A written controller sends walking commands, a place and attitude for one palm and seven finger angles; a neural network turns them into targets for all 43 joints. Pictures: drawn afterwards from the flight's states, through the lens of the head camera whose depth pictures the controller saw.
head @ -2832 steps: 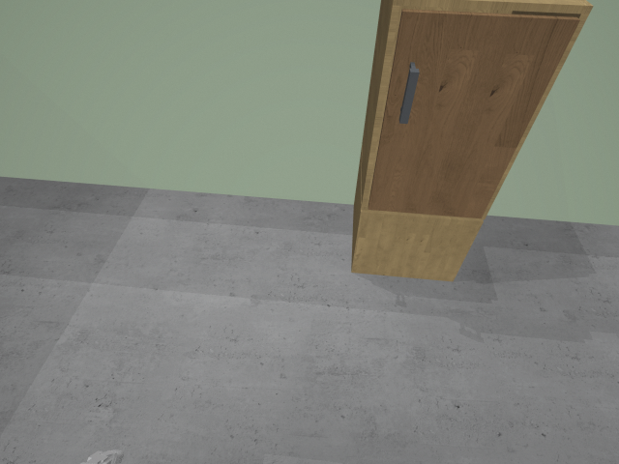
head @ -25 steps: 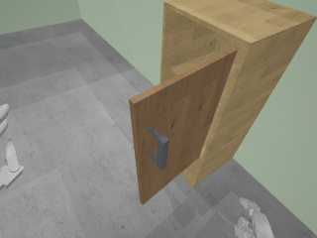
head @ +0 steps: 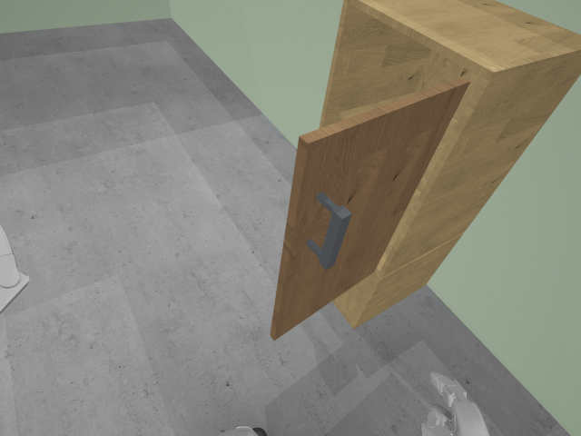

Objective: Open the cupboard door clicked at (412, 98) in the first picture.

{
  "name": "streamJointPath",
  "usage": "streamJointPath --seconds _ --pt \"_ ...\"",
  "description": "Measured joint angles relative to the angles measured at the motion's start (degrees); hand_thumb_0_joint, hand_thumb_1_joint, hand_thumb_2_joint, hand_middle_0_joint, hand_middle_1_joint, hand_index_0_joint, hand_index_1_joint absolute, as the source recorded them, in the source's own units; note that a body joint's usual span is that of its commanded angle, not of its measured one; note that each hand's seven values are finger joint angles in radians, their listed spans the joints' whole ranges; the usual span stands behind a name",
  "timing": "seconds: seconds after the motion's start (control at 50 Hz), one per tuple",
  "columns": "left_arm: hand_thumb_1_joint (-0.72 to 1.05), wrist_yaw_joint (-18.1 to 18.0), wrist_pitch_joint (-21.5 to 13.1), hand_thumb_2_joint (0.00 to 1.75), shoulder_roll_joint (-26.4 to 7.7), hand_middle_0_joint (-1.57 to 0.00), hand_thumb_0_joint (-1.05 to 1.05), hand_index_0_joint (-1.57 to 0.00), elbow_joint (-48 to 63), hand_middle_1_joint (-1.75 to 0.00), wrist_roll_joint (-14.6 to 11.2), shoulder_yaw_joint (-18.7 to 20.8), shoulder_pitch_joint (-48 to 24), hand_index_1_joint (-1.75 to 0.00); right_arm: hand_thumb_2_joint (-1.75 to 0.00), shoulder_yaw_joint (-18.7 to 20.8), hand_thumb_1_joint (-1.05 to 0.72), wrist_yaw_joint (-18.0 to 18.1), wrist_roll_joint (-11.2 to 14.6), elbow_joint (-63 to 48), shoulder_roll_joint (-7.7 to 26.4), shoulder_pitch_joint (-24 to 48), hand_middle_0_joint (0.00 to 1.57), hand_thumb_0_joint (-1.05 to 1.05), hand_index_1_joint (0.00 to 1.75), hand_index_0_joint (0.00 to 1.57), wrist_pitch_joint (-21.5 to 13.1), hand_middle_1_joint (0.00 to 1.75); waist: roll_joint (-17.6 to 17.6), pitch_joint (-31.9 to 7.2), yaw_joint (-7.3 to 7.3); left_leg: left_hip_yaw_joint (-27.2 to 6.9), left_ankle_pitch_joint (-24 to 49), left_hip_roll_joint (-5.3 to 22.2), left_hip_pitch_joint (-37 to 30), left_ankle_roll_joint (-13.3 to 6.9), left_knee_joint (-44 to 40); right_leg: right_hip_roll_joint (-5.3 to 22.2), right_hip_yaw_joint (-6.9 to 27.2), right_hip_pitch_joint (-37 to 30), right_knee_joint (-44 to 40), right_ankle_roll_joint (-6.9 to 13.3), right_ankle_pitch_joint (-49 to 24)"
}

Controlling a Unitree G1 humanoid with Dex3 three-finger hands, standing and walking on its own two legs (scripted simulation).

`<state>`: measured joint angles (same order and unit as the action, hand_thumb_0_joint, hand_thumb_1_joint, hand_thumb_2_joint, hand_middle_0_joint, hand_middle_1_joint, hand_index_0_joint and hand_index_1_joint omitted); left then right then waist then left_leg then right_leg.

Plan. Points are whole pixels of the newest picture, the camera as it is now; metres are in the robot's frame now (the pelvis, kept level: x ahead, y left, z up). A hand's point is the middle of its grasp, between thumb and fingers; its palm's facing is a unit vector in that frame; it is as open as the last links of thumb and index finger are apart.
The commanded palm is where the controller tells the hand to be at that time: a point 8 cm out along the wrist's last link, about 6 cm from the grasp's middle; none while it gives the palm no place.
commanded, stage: step back with the hand held close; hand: left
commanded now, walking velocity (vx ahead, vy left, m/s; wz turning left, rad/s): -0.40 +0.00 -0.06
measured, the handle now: (325, 231) +0.41 -0.02 +0.05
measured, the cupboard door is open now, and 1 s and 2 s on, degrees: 95 95 95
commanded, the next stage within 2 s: stop stepping back and stand still in 0.14 s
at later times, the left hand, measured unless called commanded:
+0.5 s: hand out of the picture +0.04 +0.30 +0.19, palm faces +0.38 -0.83 -0.41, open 7.4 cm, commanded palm +0.01 +0.33 +0.19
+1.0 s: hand out of the picture -0.02 +0.34 +0.19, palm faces +0.36 -0.76 -0.54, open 7.4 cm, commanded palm -0.07 +0.37 +0.19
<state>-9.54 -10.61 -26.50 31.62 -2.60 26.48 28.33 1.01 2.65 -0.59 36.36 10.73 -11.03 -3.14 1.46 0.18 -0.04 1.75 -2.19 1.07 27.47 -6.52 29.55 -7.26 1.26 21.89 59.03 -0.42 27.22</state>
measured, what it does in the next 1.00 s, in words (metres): walks backwards: right foot, then left foot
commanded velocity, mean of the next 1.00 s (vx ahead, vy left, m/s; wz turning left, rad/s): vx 0.12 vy -0.06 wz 0.00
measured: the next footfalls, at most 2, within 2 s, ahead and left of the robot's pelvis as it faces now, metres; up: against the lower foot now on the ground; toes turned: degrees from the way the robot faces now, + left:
right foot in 0.20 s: -0.16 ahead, -0.08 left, +0.00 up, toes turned -5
left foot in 0.60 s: -0.10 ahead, +0.17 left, +0.00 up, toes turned -4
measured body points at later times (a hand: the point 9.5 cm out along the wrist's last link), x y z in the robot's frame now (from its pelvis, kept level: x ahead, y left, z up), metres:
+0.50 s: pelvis -0.15 +0.04 -0.01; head -0.18 +0.10 +0.43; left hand +0.01 +0.35 +0.21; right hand -0.03 -0.21 -0.08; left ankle -0.05 +0.11 -0.66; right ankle -0.20 -0.07 -0.73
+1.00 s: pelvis -0.24 +0.08 +0.01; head -0.26 +0.09 +0.46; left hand -0.05 +0.38 +0.22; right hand -0.11 -0.15 -0.08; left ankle -0.15 +0.19 -0.71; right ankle -0.28 +0.02 -0.73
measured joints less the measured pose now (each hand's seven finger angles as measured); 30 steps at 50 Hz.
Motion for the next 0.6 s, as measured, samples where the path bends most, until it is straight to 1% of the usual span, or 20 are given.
streamJointPath --seconds 0.04,0.08,0.12,0.16,0.2,0.22,0.24,0.28,0.32,0.34,0.36,0.38,0.4,0.42,0.44,0.48,0.5,0.52,0.56,0.6 --pt "0.89 -0.2 0.4 0.9 0.6 -0.21 0.01 -0.21 0.7 -0.3 -0.6 -0.4 0.4 -0.3 -0.9 -0.5 -0.91 -0.7 0.0 0.2 -0.7 0.4 0.2 0.01 0.3 0.2 -0.5 0.3 -0.2 -1.5 0.45 0.7 2.3 0.7 -0.1 0.4 -3.7 0.3 -1.4 -3.2 -1.3 0.4 2.1" --pt "0.89 -0.1 1.0 0.9 1.2 -0.21 0.01 -0.21 1.4 -0.3 -1.1 -1.6 0.3 -0.3 -0.9 -1.1 -0.91 -1.2 -0.1 0.3 -1.2 0.9 0.2 0.01 0.3 0.2 -1.0 0.3 -0.3 -2.9 0.64 1.2 4.3 1.0 0.1 1.1 -7.6 0.5 -2.9 -7.5 -6.3 1.0 4.3" --pt "0.89 0.3 1.2 0.9 1.3 -0.21 0.01 -0.21 1.8 -0.3 -1.6 -2.7 0.0 -0.3 -0.9 -1.5 -0.91 -1.6 -0.4 0.1 -1.7 1.6 0.2 0.01 0.3 0.2 -1.3 0.3 -0.5 -4.0 0.65 1.6 6.7 1.0 0.5 2.3 -11.5 0.5 -4.3 -12.2 -14.5 1.9 5.7" --pt "0.89 0.8 0.7 0.9 0.6 -0.21 0.01 -0.2 2.2 -0.3 -2.1 -2.9 -0.1 -0.3 -0.9 -1.9 -0.9 -2.1 -0.7 -0.4 -2.0 2.7 0.2 0.01 0.3 0.2 -1.3 0.3 -1.2 -4.7 0.96 2.7 8.5 0.7 2.0 4.5 -13.6 1.0 -4.8 -16.9 -26.0 3.0 4.5" --pt "0.89 0.9 -0.3 0.9 -1.4 -0.21 0.01 -0.2 3.5 -0.3 -2.4 -1.1 0.7 -0.3 -0.9 -2.6 -0.9 -2.6 -0.6 -1.3 -2.4 4.8 0.2 0.01 0.3 0.2 -1.0 0.3 -4.3 -4.1 2.42 5.4 6.0 -0.4 5.7 6.7 -9.5 4.4 -2.4 -19.5 -36.2 3.9 -1.7" --pt "0.89 1.3 -0.9 0.9 -1.1 -0.21 0.01 -0.2 3.5 -0.3 -2.3 -1.4 0.2 -0.3 -0.9 -2.8 -0.9 -2.5 -0.6 -0.9 -1.8 5.8 0.2 0.01 0.3 0.2 -0.9 0.3 -3.0 -2.8 2.57 4.6 3.0 0.2 7.2 7.0 -5.7 4.0 -2.2 -19.3 -35.8 2.0 -3.5" --pt "0.89 1.7 -1.1 0.9 -0.9 -0.21 0.01 -0.21 3.4 -0.3 -2.1 -2.2 -0.2 -0.3 -0.9 -2.9 -0.9 -2.2 -0.4 -0.1 -1.4 5.8 0.2 0.01 0.3 0.2 -0.7 0.3 -1.9 -1.8 2.3 3.2 -0.4 0.3 7.3 7.6 -3.2 3.3 -2.4 -19.5 -34.4 0.8 -3.5" --pt "0.89 2.6 -0.8 0.9 -1.6 -0.21 0.01 -0.21 3.8 -0.3 -1.9 -2.8 -0.5 -0.3 -0.9 -2.9 -0.9 -1.6 0.4 0.5 -1.1 4.1 0.2 0.01 0.3 0.2 -0.5 0.3 -1.5 -1.2 1.49 1.6 0.9 -0.2 5.9 7.3 -2.5 3.0 -2.5 -19.7 -30.8 -0.4 -1.5" --pt "0.89 3.5 -0.2 0.9 -2.4 -0.21 0.01 -0.21 3.9 -0.3 -2.3 -2.3 -1.0 -0.3 -0.9 -2.5 -0.9 -1.1 0.8 0.1 -0.7 2.2 0.2 0.01 0.3 0.2 -0.5 0.3 -0.8 -1.0 0.3 0.7 9.2 -0.5 4.4 3.5 -4.3 2.2 -2.7 -18.6 -25.6 -0.4 2.2" --pt "0.89 3.7 0.2 0.9 -2.8 -0.21 0.01 -0.21 3.3 -0.3 -2.5 -1.8 -1.8 -0.3 -0.9 -2.1 -0.9 -0.9 0.7 0.2 -0.7 1.7 0.2 0.01 0.3 0.2 -0.6 0.3 -0.8 -0.8 -0.6 0.3 11.3 -1.0 4.1 2.2 -5.2 1.7 -2.4 -17.4 -22.5 0.5 5.7" --pt "0.89 3.8 0.6 0.9 -3.2 -0.21 0.01 -0.21 2.4 -0.3 -2.6 -1.2 -2.9 -0.3 -0.9 -1.7 -0.9 -0.8 0.5 0.2 -0.8 1.5 0.2 0.01 0.3 0.2 -0.5 0.3 -1.1 -0.3 -1.56 -0.1 11.6 -1.6 3.7 2.5 -6.6 0.9 -2.6 -15.9 -19.7 1.5 8.8" --pt "0.89 3.9 1.1 0.9 -3.6 -0.21 0.01 -0.21 1.2 -0.3 -2.9 -0.6 -3.9 -0.3 -0.9 -1.3 -0.91 -0.8 0.3 0.2 -1.0 1.2 0.2 0.01 0.3 0.2 -0.4 0.3 -1.2 0.2 -2.49 -0.5 10.9 -2.1 3.3 4.1 -8.4 -0.1 -3.2 -14.6 -18.3 2.5 10.9" --pt "0.89 3.9 1.7 0.9 -4.0 -0.21 0.01 -0.21 0.4 -0.3 -3.1 -0.2 -4.4 -0.3 -0.9 -0.8 -0.91 -1.0 0.2 -0.2 -1.0 0.7 0.2 0.01 0.3 0.2 -0.3 0.3 -1.2 0.8 -3.46 -0.6 8.4 -2.7 3.5 6.7 -9.3 -0.9 -3.7 -14.0 -18.8 3.9 11.6" --pt "0.89 3.9 2.3 0.9 -4.2 -0.21 0.01 -0.21 0.4 -0.3 -3.0 -0.1 -4.1 -0.3 -0.9 -0.4 -0.91 -1.3 0.7 -0.7 -0.7 -0.2 0.2 0.01 0.3 0.2 -0.2 0.3 -0.7 1.5 -4.78 -0.2 1.0 -3.0 5.1 9.1 -5.7 -1.2 -4.5 -14.0 -19.8 5.0 8.4" --pt "0.89 3.8 2.7 0.9 -4.7 -0.21 0.01 -0.21 1.9 -0.3 -2.9 0.4 -2.1 -0.3 -0.9 -0.2 -0.91 -1.6 1.3 -0.6 -0.6 -1.4 0.2 0.01 0.3 0.2 0.1 0.3 -1.3 1.2 -4.67 -1.1 -6.7 -3.9 8.4 10.5 6.6 -0.2 -5.0 -13.4 -20.0 5.2 4.4" --pt "0.89 3.8 2.9 0.9 -3.8 -0.21 0.01 -0.21 6.2 -0.3 -2.8 2.5 4.2 -0.3 -0.9 -0.2 -0.91 -1.9 1.1 1.7 -0.8 -3.7 0.2 0.01 0.3 0.2 1.2 0.3 -4.2 -1.9 -1.46 -3.9 -13.0 -4.8 13.1 10.3 33.6 2.1 -3.3 -11.0 -19.6 5.2 -1.1" --pt "0.89 3.6 2.3 0.9 -2.7 -0.21 0.01 -0.21 7.2 -0.3 -2.3 2.9 6.1 -0.3 -0.9 -0.5 -0.91 -1.5 0.6 2.7 -1.0 -5.0 0.2 0.01 0.3 0.2 1.8 0.3 -5.2 -3.7 -0.13 -4.4 -14.5 -3.8 11.9 9.8 38.7 2.9 -2.5 -10.6 -20.5 4.0 -1.7" --pt "0.89 3.2 1.4 0.9 -1.4 -0.21 0.01 -0.21 7.0 -0.3 -1.6 2.6 6.5 -0.3 -0.9 -0.8 -0.91 -0.9 0.2 3.5 -1.0 -6.4 0.2 0.01 0.3 0.2 2.0 0.3 -6.0 -5.1 1.08 -4.2 -16.2 -2.4 9.0 9.0 38.1 3.8 -2.3 -10.5 -22.3 3.2 -2.9" --pt "0.89 1.7 -0.1 0.9 1.5 -0.21 0.01 -0.21 4.7 -0.3 0.0 0.8 3.4 -0.3 -0.9 -1.2 -0.91 0.4 0.0 4.5 -0.3 -8.5 0.2 0.02 0.3 0.2 0.6 0.3 -6.4 -6.3 2.81 -3.6 -19.4 0.2 0.2 7.3 26.3 5.6 -2.7 -10.1 -24.3 2.5 -4.6" --pt "0.89 0.1 -0.5 0.9 4.0 -0.21 0.01 -0.21 1.6 -0.3 0.7 -1.2 -2.4 -0.3 -0.9 -1.1 -0.91 1.5 0.2 4.0 1.5 -9.1 0.2 0.02 0.3 0.2 -1.6 0.3 -5.0 -5.6 2.87 -3.9 -20.3 1.3 -7.7 5.6 11.3 6.7 -3.4 -7.5 -20.8 1.9 -2.6"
